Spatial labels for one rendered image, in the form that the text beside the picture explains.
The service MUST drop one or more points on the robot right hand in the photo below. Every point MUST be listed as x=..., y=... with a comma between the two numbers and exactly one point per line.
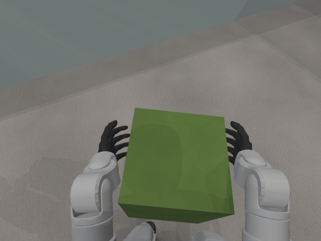
x=240, y=143

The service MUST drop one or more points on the left robot thigh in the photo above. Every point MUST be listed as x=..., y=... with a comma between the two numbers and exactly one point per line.
x=141, y=233

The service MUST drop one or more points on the left robot forearm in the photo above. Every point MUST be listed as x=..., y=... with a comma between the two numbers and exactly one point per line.
x=91, y=199

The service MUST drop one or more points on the left robot shin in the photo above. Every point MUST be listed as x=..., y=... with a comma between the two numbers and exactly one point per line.
x=146, y=224

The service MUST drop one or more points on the right robot forearm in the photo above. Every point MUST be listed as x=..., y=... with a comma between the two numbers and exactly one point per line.
x=267, y=198

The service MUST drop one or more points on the carton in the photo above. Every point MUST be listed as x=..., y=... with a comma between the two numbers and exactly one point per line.
x=176, y=168

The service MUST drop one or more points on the robot left hand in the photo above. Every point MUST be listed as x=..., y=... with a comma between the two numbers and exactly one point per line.
x=108, y=140

